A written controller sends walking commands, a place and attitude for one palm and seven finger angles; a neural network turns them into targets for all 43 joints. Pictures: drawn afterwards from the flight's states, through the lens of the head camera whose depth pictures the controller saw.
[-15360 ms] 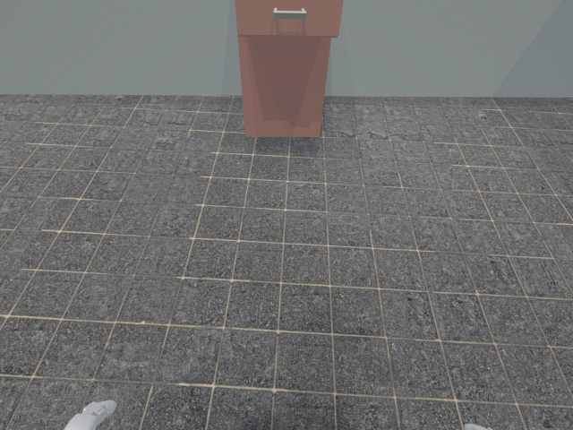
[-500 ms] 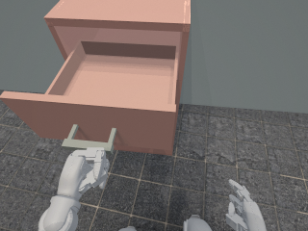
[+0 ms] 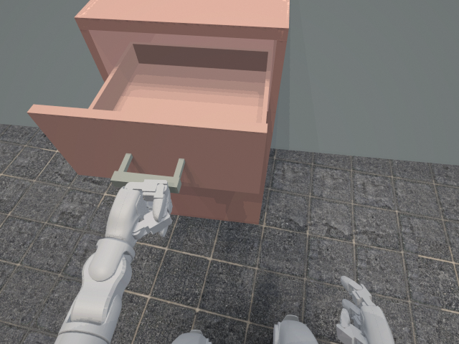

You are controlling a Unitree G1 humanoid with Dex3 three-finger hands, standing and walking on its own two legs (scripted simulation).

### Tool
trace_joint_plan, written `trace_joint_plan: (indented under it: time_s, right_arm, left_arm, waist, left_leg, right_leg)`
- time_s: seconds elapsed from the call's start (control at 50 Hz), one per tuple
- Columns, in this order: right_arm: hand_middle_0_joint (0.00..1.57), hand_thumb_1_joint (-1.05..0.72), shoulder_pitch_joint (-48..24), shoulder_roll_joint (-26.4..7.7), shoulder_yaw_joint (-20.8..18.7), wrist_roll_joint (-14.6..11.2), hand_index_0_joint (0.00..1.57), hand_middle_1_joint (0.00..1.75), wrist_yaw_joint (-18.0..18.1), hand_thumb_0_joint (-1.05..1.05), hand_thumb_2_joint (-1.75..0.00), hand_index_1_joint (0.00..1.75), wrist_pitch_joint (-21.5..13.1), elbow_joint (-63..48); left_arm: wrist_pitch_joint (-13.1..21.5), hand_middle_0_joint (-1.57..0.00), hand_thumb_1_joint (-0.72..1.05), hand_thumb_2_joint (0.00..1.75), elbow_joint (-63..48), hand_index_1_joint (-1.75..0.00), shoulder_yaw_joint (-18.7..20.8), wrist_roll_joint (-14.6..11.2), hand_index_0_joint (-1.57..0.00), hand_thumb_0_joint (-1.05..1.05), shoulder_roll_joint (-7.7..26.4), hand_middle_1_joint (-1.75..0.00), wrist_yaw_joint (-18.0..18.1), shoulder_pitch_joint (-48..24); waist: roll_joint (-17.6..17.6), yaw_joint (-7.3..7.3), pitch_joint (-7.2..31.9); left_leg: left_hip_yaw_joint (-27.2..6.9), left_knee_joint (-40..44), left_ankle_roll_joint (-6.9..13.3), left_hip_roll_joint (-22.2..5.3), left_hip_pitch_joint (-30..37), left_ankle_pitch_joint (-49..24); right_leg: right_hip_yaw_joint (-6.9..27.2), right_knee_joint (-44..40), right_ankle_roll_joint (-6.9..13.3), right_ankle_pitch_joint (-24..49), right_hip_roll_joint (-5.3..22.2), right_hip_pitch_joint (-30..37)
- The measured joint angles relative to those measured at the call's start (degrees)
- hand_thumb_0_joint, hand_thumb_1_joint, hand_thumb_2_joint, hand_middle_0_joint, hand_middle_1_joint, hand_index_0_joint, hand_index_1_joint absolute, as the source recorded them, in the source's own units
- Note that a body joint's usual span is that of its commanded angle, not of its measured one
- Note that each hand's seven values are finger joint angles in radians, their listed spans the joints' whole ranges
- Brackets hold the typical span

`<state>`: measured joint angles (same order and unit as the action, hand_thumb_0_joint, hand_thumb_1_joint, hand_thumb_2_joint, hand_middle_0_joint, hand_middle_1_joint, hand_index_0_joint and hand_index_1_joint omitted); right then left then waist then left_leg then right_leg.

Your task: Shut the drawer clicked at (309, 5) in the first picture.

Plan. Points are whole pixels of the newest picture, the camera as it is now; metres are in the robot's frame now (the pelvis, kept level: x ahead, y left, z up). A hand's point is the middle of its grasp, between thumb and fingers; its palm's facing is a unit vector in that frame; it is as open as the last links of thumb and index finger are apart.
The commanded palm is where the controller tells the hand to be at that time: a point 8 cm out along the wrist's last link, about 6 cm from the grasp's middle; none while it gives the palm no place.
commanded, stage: push the drawer shut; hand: left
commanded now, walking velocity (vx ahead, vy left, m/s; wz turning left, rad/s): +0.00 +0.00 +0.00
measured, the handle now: (150, 172) +0.39 +0.16 +0.07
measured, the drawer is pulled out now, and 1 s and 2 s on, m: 0.25 0.11 0.00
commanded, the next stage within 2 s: none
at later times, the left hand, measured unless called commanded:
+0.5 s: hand (179, 175) +0.39 +0.11 +0.06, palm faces -0.12 -0.99 -0.08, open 2.8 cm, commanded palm +0.38 +0.16 +0.07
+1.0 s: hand (182, 148) +0.45 +0.11 +0.06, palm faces -0.13 -0.99 -0.06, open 2.8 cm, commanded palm +0.44 +0.17 +0.07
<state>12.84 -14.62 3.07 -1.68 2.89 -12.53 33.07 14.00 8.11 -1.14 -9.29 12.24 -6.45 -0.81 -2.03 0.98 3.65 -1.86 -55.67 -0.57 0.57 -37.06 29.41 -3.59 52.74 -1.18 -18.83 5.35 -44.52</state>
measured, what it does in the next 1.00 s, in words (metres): stands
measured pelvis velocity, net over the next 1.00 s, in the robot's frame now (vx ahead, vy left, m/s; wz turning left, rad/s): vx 0.01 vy -0.01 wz -0.03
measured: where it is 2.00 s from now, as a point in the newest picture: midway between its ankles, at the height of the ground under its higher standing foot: outside the picture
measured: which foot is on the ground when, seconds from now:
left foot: down 0.00-1.00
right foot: down 0.00-1.00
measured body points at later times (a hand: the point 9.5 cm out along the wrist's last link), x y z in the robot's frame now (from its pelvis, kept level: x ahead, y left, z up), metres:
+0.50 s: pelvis +0.01 -0.01 +0.01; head +0.09 -0.02 +0.45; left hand +0.39 +0.16 +0.07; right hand +0.13 -0.26 -0.11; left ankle -0.02 +0.13 -0.68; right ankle +0.07 -0.14 -0.68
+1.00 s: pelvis +0.01 -0.01 +0.00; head +0.11 -0.02 +0.44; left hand +0.45 +0.16 +0.07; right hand +0.08 -0.27 -0.12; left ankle -0.02 +0.13 -0.68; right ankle +0.07 -0.14 -0.68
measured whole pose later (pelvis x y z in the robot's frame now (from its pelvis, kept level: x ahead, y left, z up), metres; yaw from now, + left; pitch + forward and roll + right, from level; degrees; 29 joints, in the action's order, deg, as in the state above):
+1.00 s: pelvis +0.01 -0.01 +0.00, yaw -2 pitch +15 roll +1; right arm 16.8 -15.5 1.7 -0.8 1.4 -5.3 36.7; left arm 22.1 48.4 11.6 -7.7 16.0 -10.4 -34.7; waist -0.7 5.4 3.3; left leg -0.1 -52.6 -1.0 -0.7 -39.6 28.1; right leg -2.1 50.3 -0.6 -17.1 3.7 -48.2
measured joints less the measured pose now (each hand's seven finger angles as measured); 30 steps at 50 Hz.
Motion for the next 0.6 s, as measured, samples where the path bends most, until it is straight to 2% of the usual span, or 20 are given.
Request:
trace_joint_plan:
  time_s: [0.22,0.6]
  right_arm:
    - [0.21,-0.91,1.2,-0.47,-0.42,0.0,0.2,0.3,-0.5,0.02,-0.9,0.3,1.28,1.14]
    - [0.21,-0.91,3.07,-0.64,-1.73,0.54,0.2,0.3,-1.45,0.01,-0.9,0.3,3.84,3.19]
  left_arm:
    - [1.87,-1.4,0.78,0.95,10.04,-1.6,2.44,0.17,-1.39,-0.02,-0.31,-1.6,0.04,-8.73]
    - [5.25,-1.4,0.81,0.96,22.99,-1.6,5.77,1.01,-1.39,-0.05,-0.59,-1.6,0.19,-19.7]
  waist:
    - [0.59,0.87,-0.29]
    - [0.43,1.83,-0.01]
  left_leg:
    - [0.63,2.09,-0.17,-0.25,0.83,-0.89]
    - [0.91,3.52,-0.52,-0.62,-0.06,-0.95]
  right_leg:
    - [0.54,-1.55,0.18,0.79,-0.38,0.33]
    - [0.75,-2.08,0.51,0.51,-0.79,-1.14]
